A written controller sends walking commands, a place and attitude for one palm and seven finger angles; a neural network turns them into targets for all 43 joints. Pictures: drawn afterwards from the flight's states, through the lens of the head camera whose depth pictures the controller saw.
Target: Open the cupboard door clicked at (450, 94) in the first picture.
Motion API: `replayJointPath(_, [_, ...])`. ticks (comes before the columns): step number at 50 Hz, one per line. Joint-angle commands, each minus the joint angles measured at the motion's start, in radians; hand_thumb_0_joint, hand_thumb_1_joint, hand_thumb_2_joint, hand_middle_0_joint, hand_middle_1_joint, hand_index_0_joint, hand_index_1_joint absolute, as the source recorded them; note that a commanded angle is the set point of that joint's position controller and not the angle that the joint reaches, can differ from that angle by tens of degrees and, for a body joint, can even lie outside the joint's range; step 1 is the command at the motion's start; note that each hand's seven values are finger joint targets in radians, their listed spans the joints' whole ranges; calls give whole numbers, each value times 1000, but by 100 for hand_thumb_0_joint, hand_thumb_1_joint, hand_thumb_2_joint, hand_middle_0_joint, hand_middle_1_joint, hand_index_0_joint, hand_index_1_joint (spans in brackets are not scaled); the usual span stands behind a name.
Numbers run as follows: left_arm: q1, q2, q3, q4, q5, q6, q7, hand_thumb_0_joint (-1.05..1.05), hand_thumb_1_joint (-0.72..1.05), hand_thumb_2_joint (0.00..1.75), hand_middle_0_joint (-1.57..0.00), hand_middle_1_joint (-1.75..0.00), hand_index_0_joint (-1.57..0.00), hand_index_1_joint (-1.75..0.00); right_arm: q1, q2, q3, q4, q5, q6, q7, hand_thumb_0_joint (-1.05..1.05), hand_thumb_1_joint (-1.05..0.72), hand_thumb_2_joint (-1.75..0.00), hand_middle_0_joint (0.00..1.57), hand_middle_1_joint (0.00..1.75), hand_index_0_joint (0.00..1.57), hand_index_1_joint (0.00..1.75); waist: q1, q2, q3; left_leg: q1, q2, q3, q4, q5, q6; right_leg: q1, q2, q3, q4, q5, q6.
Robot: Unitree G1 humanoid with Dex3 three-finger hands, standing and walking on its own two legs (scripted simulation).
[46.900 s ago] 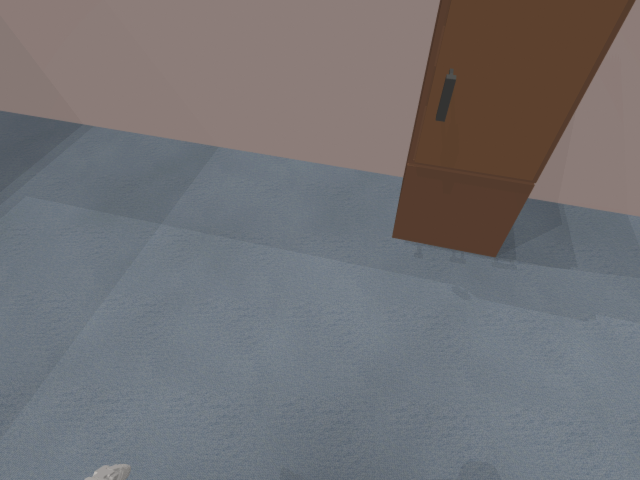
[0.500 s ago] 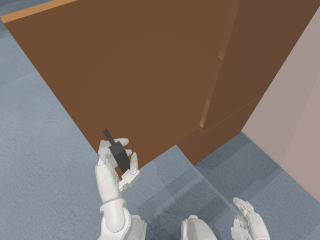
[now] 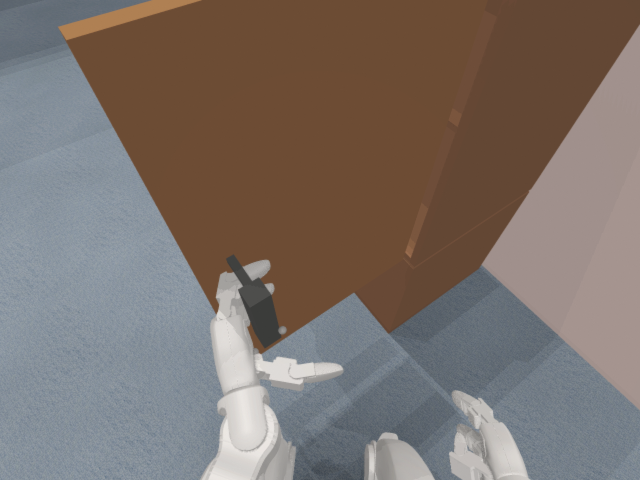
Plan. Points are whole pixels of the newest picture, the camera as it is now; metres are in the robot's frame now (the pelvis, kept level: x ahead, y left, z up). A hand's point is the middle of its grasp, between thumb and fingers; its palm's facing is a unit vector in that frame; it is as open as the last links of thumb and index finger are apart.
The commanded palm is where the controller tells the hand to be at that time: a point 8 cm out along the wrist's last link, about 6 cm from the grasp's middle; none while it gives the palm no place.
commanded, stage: open thumb and fingers to let go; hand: left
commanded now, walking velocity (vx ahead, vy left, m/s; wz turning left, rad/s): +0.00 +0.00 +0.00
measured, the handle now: (252, 301) +0.33 +0.11 +0.03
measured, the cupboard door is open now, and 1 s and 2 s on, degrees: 91 93 93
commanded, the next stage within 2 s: slide the hand sideways off the handle in 0.16 s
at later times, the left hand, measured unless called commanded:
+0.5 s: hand (277, 359) +0.26 +0.07 +0.03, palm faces -0.18 -0.98 +0.02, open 16.1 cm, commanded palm +0.24 +0.11 +0.03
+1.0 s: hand (250, 385) +0.23 +0.09 +0.03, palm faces -0.08 -1.00 +0.00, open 16.1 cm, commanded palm +0.20 +0.16 +0.03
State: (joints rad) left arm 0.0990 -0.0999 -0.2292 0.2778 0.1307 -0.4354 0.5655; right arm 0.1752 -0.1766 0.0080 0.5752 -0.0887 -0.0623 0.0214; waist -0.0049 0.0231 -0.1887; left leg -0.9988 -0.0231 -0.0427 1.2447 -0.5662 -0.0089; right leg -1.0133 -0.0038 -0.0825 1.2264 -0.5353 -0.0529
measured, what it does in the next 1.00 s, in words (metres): stands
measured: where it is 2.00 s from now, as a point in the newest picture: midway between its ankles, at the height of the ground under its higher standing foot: outside the picture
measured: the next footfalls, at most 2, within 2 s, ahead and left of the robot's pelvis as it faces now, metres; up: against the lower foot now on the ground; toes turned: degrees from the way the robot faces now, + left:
none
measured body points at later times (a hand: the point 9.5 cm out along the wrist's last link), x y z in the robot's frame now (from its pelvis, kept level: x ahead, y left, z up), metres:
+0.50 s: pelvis -0.01 +0.02 -0.01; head +0.08 +0.01 +0.43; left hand +0.26 +0.12 +0.03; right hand +0.18 -0.21 -0.10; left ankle +0.02 +0.12 -0.63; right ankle +0.03 -0.09 -0.63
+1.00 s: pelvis +0.01 +0.01 -0.01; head +0.09 +0.01 +0.43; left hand +0.23 +0.15 +0.03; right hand +0.20 -0.20 -0.10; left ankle +0.02 +0.12 -0.63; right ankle +0.03 -0.09 -0.63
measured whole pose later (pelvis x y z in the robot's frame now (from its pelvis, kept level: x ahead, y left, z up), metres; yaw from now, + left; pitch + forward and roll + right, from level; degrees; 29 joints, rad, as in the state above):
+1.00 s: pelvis +0.01 +0.01 -0.01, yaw -1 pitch +20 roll -1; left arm 0.43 0.09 -0.20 -0.07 -0.03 -0.47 0.03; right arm 0.21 -0.20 0.02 0.41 -0.02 -0.02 0.01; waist 0.00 0.03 -0.18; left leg -1.04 -0.02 -0.02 1.32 -0.62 0.02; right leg -1.06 0.00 -0.06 1.30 -0.58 -0.03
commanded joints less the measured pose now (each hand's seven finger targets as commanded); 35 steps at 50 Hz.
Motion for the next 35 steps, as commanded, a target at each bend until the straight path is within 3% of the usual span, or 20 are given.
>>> replayJointPath(1, [-156, -75, -13, -204, 17, -53, 17, 0, -50, 30, -20, -60, -20, -60, -58, -95, -38, -143, 5, -52, -6, 0, -90, -90, 20, 30, 20, 30, -18, -93, -276, 110, -11, 4, -155, 193, 17, 234, -6, 52, -208, 198, 15])
replayJointPath(5, [-134, -71, -1, -212, 15, -42, 21, 0, -50, 30, -17, -40, -17, -40, -58, -94, -37, -148, 5, -49, -5, 0, -90, -90, 20, 30, 20, 30, -4, -70, -281, 117, -12, 2, -161, 218, 14, 242, -2, 44, -201, 217, 9])
replayJointPath(7, [-145, -92, -22, -221, 15, -40, 21, 0, -50, 30, -15, -30, -15, -30, -62, -92, -36, -145, 6, -48, -2, 0, -90, -90, 20, 30, 20, 30, -15, -73, -278, 131, -9, 3, -160, 216, 13, 224, -1, 40, -199, 214, 11])
replayJointPath(10, [-153, -103, -30, -221, 17, -31, 25, 0, -50, 30, -15, -30, -15, -30, -65, -94, -35, -149, 7, -50, -1, 0, -90, -90, 20, 30, 20, 30, -11, -71, -271, 124, -9, -5, -165, 211, 12, 213, 1, 30, -191, 194, 7])
replayJointPath(13, [-185, -117, -43, -212, 21, -24, 31, 0, -50, 30, -15, -30, -15, -30, -67, -95, -34, -142, 7, -49, 0, 0, -90, -90, 20, 30, 20, 30, -21, -67, -258, 133, -7, -6, -166, 192, 12, 186, 2, 25, -191, 170, 9])
replayJointPath(14, [-186, 20, -236, -249, 138, -66, -167, 0, -50, 30, -15, -30, -15, -30, 3, -144, -44, -132, 18, -39, 5, 0, -90, -90, 20, 30, 20, 30, -123, -84, -225, 149, 0, -4, -131, 191, 26, 147, -18, 62, -187, 221, 12])
replayJointPath(15, [-223, 84, -159, -323, 92, -108, -277, 0, -50, 30, -15, -30, -15, -30, 4, -136, -56, -157, 24, -29, 2, 0, -90, -90, 20, 30, 20, 30, -83, -47, -303, 142, -6, -2, -118, 228, 33, 198, -25, 70, -164, 279, 2])
replayJointPath(16, [-189, 109, -154, -329, 71, -128, -363, 0, -50, 30, -15, -30, -15, -30, -11, -133, -53, -172, 32, -28, -2, 0, -90, -90, 20, 30, 20, 30, -67, -29, -331, 144, -9, 5, -110, 228, 34, 210, -24, 80, -153, 295, 2])
replayJointPath(18, [-174, 107, -156, -341, -23, -138, -510, 0, -50, 30, -15, -30, -15, -30, -18, -136, -47, -205, 55, -26, -8, 0, -90, -90, 20, 30, 20, 30, -76, -39, -263, 130, -8, -4, -119, 177, 36, 187, -20, 76, -164, 232, 1])
replayJointPath(20, [-153, 62, -138, -360, -137, -113, -565, 0, -50, 30, -15, -30, -15, -30, -29, -137, -39, -243, 76, -30, -15, 0, -90, -90, 20, 30, 20, 30, -61, -32, -244, 134, -8, -18, -145, 136, 35, 176, -10, 59, -172, 150, -1])
replayJointPath(21, [-135, 41, -122, -347, -178, -93, -565, 0, -50, 30, -15, -30, -15, -30, -30, -137, -36, -251, 81, -29, -17, 0, -90, -90, 20, 30, 20, 30, -56, -48, -229, 130, -9, -21, -150, 121, 34, 164, -6, 52, -174, 126, 4])
replayJointPath(23, [-90, 67, -59, -352, -208, -62, -537, 0, -50, 30, -15, -30, -15, -30, -25, -146, -39, -266, 83, -23, -20, 0, -90, -90, 20, 30, 20, 30, -38, -92, -233, 113, -9, -22, -154, 112, 32, 171, -3, 45, -172, 105, 9])
replayJointPath(25, [-45, 112, -14, -385, -187, -57, -493, 0, -50, 30, -15, -30, -15, -30, -26, -149, -40, -281, 77, -19, -16, 0, -90, -90, 20, 30, 20, 30, -7, -55, -270, 118, -13, -25, -154, 158, 27, 180, -2, 40, -140, 135, 1])
replayJointPath(29, [31, 111, -28, -421, -126, -67, -443, 0, -50, 30, -15, -30, -15, -30, -9, -139, -43, -296, 69, -6, 1, 0, -90, -90, 20, 30, 20, 30, -16, -69, -260, 122, -7, -16, -141, 186, 22, 157, -2, 40, -124, 167, 5])
replayJointPath(30, [56, 128, -15, -432, -116, -69, -437, 0, -50, 30, -15, -30, -15, -30, -9, -141, -44, -303, 68, -4, 1, 0, -90, -90, 20, 30, 20, 30, -5, -67, -267, 110, -8, -21, -143, 197, 21, 170, 0, 39, -116, 171, 0])
replayJointPath(35, [133, 160, 11, -463, -106, -74, -434, 0, -50, 30, -15, -30, -15, -30, -5, -137, -40, -324, 67, 10, 3, 0, -90, -90, 20, 30, 20, 30, 2, -58, -250, 90, -11, -10, -139, 183, 21, 180, 4, 49, -118, 169, 0])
